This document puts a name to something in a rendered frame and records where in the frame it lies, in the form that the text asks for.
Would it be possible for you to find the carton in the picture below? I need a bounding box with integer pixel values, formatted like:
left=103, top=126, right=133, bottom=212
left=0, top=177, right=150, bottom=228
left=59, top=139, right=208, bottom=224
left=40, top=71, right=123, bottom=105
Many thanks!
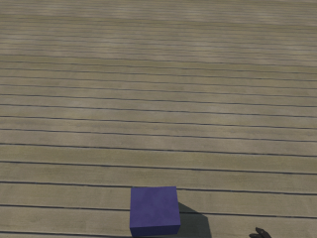
left=129, top=185, right=181, bottom=237

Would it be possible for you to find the robot right hand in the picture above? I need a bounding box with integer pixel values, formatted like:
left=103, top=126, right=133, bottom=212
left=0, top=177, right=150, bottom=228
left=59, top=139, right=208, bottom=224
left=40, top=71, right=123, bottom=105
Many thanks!
left=249, top=227, right=271, bottom=238

